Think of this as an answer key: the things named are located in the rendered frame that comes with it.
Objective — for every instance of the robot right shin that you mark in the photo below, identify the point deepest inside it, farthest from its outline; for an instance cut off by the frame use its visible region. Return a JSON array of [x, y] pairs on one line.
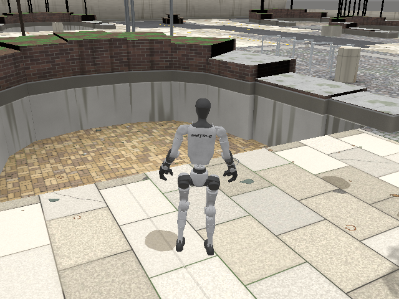
[[210, 226]]

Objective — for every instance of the robot left forearm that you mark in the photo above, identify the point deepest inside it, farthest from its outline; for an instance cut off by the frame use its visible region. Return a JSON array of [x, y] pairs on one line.
[[168, 161]]

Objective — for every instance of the robot right forearm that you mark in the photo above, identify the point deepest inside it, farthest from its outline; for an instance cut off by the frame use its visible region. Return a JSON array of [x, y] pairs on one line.
[[230, 163]]

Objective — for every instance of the right robot upper arm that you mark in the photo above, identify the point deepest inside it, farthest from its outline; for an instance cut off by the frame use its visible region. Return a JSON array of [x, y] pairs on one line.
[[221, 132]]

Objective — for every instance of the robot left hand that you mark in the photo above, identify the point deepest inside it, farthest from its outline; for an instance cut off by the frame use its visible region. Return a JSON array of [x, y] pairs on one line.
[[162, 171]]

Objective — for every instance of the humanoid robot torso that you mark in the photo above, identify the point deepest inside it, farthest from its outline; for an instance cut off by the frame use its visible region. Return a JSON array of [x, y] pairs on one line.
[[200, 151]]

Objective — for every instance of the robot right hand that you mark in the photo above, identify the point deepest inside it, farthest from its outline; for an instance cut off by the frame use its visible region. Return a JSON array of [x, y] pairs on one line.
[[228, 173]]

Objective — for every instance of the left robot upper arm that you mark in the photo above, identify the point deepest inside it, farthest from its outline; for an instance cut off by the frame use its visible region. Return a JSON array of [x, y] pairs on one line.
[[182, 130]]

